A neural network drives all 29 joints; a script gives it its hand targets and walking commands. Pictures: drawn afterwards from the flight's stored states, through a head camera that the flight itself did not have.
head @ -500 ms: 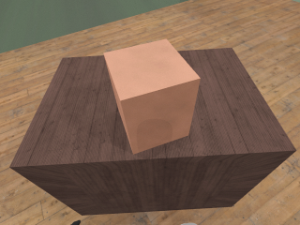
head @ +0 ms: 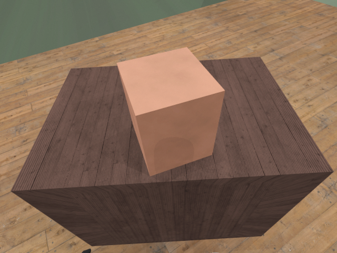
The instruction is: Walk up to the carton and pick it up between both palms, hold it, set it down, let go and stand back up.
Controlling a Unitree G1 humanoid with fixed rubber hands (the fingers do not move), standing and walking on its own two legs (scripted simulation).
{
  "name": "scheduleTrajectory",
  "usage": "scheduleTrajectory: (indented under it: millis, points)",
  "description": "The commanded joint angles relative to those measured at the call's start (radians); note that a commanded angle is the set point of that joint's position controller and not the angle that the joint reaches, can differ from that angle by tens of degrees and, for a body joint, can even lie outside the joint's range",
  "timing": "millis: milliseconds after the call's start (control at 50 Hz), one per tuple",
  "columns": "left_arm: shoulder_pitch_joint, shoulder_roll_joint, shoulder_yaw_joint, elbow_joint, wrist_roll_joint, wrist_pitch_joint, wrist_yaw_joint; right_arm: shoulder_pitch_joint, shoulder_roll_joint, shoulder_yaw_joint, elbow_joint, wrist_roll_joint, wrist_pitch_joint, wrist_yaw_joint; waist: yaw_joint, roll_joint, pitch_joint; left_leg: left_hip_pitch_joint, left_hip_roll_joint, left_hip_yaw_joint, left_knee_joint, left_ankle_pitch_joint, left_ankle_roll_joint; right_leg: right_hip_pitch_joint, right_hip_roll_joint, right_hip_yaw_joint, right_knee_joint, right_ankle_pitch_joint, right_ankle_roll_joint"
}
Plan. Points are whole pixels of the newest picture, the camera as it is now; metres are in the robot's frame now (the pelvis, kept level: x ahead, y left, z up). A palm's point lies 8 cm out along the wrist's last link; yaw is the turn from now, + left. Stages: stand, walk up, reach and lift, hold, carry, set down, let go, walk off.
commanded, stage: stand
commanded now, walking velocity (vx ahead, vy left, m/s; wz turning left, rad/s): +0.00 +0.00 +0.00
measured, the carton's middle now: (168, 112) +0.46 +0.02 +0.06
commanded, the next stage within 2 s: none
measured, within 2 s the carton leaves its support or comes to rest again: neither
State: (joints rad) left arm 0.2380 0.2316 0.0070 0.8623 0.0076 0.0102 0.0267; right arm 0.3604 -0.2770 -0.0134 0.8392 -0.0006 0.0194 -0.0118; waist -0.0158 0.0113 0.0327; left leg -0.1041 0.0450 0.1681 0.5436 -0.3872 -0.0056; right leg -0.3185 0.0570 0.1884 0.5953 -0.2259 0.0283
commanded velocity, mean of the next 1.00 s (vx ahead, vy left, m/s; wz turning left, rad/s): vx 0.00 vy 0.00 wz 0.00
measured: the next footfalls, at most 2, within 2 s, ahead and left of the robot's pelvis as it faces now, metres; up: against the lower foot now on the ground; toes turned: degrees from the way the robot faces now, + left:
none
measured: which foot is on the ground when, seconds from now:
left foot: down 0.00-1.00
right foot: down 0.00-1.00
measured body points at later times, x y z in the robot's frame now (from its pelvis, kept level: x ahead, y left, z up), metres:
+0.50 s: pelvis +0.00 +0.00 +0.00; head +0.00 -0.01 +0.45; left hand +0.08 +0.25 -0.13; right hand +0.01 -0.27 -0.14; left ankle -0.06 +0.11 -0.73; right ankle +0.06 -0.13 -0.73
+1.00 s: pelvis +0.00 +0.00 +0.00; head +0.00 -0.01 +0.45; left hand +0.08 +0.25 -0.13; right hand +0.02 -0.27 -0.14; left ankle -0.06 +0.11 -0.73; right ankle +0.06 -0.13 -0.73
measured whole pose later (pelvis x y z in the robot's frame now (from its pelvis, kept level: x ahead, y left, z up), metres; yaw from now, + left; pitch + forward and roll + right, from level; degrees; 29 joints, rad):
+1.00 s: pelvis +0.00 +0.00 +0.00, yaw +0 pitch -2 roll +1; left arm 0.23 0.23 0.01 0.91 0.01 0.01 0.03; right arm 0.37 -0.27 -0.02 0.86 0.00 0.02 -0.02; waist -0.02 0.01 0.03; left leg -0.09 0.05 0.17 0.53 -0.38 -0.01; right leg -0.31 0.06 0.19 0.58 -0.22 0.03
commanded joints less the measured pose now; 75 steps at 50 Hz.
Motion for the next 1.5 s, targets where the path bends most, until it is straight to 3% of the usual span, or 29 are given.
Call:
scheduleTrajectory:
  millis: [0,140,240,320,400,420,560,660,700,760,960,1080,1180,1280,1360,1400,1480]
  points:
    - [-0.004,0.146,0.035,-0.056,-0.002,-0.017,0.005,0.065,-0.139,-0.037,-0.047,-0.001,-0.012,-0.006,-0.002,-0.035,0.053,-0.049,0.099,-0.099,-0.166,0.103,0.050,-0.025,-0.070,0.054,-0.113,0.199,-0.057]
    - [-0.004,0.145,0.034,-0.051,-0.003,-0.015,0.008,0.058,-0.128,-0.030,-0.043,-0.002,-0.015,-0.005,0.004,-0.020,0.029,-0.058,0.106,-0.097,-0.178,0.087,0.050,-0.002,-0.068,0.034,-0.098,0.179,-0.049]
    - [-0.006,0.148,0.035,-0.044,-0.002,-0.015,0.005,0.075,-0.126,-0.032,-0.033,-0.001,-0.010,-0.007,-0.003,-0.063,0.057,-0.069,0.099,-0.097,-0.174,0.034,0.044,-0.035,-0.073,0.051,-0.135,0.128,-0.050]
    - [0.002,0.151,0.035,-0.041,-0.002,-0.015,0.003,0.079,-0.132,-0.031,-0.033,-0.002,-0.010,-0.007,-0.001,-0.049,0.069,-0.070,0.097,-0.104,-0.178,0.012,0.043,-0.053,-0.071,0.061,-0.148,0.079,-0.052]
    - [0.005,0.152,0.034,-0.033,-0.002,-0.018,0.006,0.090,-0.130,-0.032,-0.030,-0.002,-0.014,-0.007,-0.006,-0.062,0.030,-0.046,0.094,-0.106,-0.171,0.058,0.045,-0.027,-0.072,0.068,-0.142,0.125,-0.050]
    - [0.011,0.147,0.035,-0.028,-0.002,-0.019,0.006,0.081,-0.133,-0.034,-0.024,-0.002,-0.014,-0.008,0.003,-0.034,0.033,-0.042,0.093,-0.100,-0.170,0.054,0.045,-0.024,-0.069,0.074,-0.141,0.127,-0.051]
    - [0.005,0.148,0.034,-0.024,-0.003,-0.016,0.010,0.085,-0.133,-0.030,-0.026,0.000,-0.016,-0.008,0.000,-0.024,0.023,-0.047,0.108,-0.097,-0.167,0.133,0.045,-0.002,-0.073,0.038,-0.106,0.213,-0.050]
    - [0.005,0.142,0.031,-0.023,-0.001,-0.015,0.009,0.093,-0.130,-0.033,-0.027,0.002,-0.014,-0.008,0.001,-0.028,0.020,-0.061,0.104,-0.096,-0.168,0.121,0.046,0.008,-0.072,0.039,-0.108,0.205,-0.052]
    - [0.006,0.141,0.030,-0.020,-0.003,-0.015,0.007,0.075,-0.132,-0.030,-0.029,-0.001,-0.014,-0.009,0.004,-0.007,0.026,-0.040,0.103,-0.091,-0.161,0.150,0.047,-0.005,-0.070,0.039,-0.100,0.241,-0.050]
    - [0.006,0.149,0.032,-0.015,-0.001,-0.017,0.010,0.096,-0.135,-0.034,-0.025,-0.001,-0.014,-0.008,-0.008,-0.047,0.009,-0.030,0.101,-0.094,-0.153,0.162,0.046,0.010,-0.072,0.040,-0.106,0.256,-0.054]
    - [0.000,0.141,0.030,-0.013,-0.002,-0.015,0.008,0.089,-0.121,-0.034,-0.017,0.000,-0.012,-0.007,-0.002,-0.026,0.061,-0.060,0.101,-0.095,-0.181,0.068,0.041,-0.032,-0.066,0.043,-0.130,0.151,-0.050]
    - [0.003,0.146,0.032,-0.008,-0.001,-0.018,0.009,0.101,-0.124,-0.035,-0.014,0.001,-0.017,-0.009,-0.003,-0.048,0.018,-0.046,0.098,-0.092,-0.171,0.122,0.043,0.017,-0.074,0.047,-0.120,0.221,-0.056]
    - [-0.002,0.137,0.031,-0.008,0.000,-0.016,0.014,0.090,-0.127,-0.036,-0.014,0.002,-0.018,-0.008,-0.002,-0.026,0.006,-0.034,0.108,-0.096,-0.174,0.161,0.044,0.021,-0.072,0.034,-0.095,0.239,-0.055]
    - [0.013,0.146,0.035,0.008,-0.003,-0.014,0.011,0.088,-0.126,-0.034,-0.006,-0.001,-0.012,-0.009,0.006,-0.023,0.042,-0.055,0.097,-0.084,-0.170,0.106,0.042,0.003,-0.077,0.043,-0.126,0.211,-0.051]
    - [0.002,0.140,0.031,0.007,-0.001,-0.013,0.010,0.105,-0.112,-0.031,0.003,0.000,-0.014,-0.010,-0.001,-0.030,0.047,-0.068,0.097,-0.097,-0.180,0.089,0.043,0.012,-0.076,0.042,-0.120,0.188,-0.055]
    - [0.007,0.149,0.034,0.007,-0.001,-0.013,0.011,0.107,-0.116,-0.032,0.007,0.000,-0.013,-0.010,-0.001,-0.062,0.048,-0.068,0.092,-0.093,-0.178,0.052,0.041,0.004,-0.078,0.050,-0.139,0.141,-0.055]
    - [0.010,0.137,0.030,0.010,-0.004,-0.016,0.010,0.092,-0.117,-0.031,0.002,0.000,-0.016,-0.009,0.003,-0.019,0.057,-0.054,0.099,-0.098,-0.184,0.093,0.040,-0.021,-0.077,0.047,-0.129,0.187,-0.054]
